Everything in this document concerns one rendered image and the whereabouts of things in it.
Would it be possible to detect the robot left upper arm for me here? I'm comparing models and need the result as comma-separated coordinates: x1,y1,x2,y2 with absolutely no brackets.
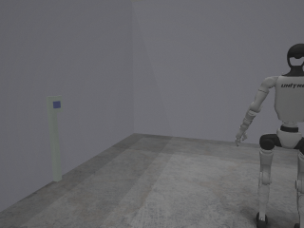
250,76,278,113

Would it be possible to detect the button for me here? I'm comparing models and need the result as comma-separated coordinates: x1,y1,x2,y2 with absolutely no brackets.
53,101,61,108

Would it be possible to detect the robot left shin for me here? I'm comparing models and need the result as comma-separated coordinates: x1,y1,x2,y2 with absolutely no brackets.
257,172,270,221

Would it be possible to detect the left robot thigh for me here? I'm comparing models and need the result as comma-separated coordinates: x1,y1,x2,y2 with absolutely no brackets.
259,133,277,185

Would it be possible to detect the left robot forearm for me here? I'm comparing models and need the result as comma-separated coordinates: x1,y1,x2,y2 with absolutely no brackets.
239,102,257,132

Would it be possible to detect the robot left hand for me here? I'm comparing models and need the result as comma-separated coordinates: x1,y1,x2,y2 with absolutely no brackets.
235,130,248,147

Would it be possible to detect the panel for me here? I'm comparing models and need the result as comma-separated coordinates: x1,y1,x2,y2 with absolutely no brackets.
46,96,64,182

